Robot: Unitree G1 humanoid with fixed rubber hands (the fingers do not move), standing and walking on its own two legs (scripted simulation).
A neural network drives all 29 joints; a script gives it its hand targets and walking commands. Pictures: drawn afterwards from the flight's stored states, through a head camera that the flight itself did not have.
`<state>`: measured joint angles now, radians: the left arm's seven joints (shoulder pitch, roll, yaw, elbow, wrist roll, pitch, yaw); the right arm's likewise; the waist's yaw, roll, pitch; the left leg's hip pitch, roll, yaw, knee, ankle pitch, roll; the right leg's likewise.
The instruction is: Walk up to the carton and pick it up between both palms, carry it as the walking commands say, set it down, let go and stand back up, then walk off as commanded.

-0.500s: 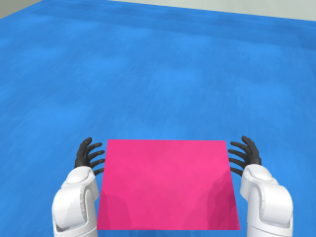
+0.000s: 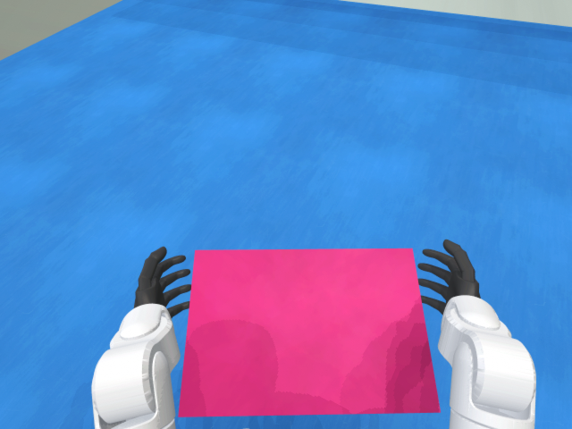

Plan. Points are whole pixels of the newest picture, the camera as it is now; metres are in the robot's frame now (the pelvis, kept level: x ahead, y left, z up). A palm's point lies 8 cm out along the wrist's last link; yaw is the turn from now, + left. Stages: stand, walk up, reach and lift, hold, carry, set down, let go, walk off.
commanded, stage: carry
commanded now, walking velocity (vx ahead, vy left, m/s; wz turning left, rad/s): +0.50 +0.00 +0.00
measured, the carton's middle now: (303, 330) +0.26 +0.01 -0.01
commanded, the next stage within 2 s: none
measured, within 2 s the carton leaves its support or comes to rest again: neither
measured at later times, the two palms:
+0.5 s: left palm (210, 136) +0.58 +0.18 +0.09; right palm (417, 139) +0.54 -0.19 +0.10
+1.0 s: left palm (242, 57) +0.86 +0.15 +0.10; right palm (399, 49) +0.88 -0.22 +0.10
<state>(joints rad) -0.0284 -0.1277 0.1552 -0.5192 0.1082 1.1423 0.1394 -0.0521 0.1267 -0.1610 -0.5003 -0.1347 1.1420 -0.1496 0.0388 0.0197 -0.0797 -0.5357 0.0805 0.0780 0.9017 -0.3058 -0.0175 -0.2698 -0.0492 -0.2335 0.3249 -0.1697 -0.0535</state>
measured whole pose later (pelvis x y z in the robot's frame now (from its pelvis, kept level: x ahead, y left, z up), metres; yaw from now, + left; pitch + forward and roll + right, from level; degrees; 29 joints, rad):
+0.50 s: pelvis +0.32 +0.02 +0.00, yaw -4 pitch +6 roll -1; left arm -0.05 -0.13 0.16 -0.52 0.14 1.13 0.13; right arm -0.04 0.13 -0.16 -0.51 -0.10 1.13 -0.13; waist -0.03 -0.01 -0.09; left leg -0.17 0.05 0.19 0.30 -0.23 0.03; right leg -0.55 -0.10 -0.10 0.77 -0.25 0.01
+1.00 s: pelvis +0.62 -0.04 +0.00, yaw +0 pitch +5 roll +1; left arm -0.03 -0.13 0.13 -0.55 0.11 1.16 0.16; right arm -0.04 0.13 -0.16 -0.54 -0.14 1.15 -0.16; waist 0.05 0.00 -0.09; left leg -0.52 0.06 0.14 0.53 -0.10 0.00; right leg -0.04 -0.05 -0.22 0.24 -0.28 0.00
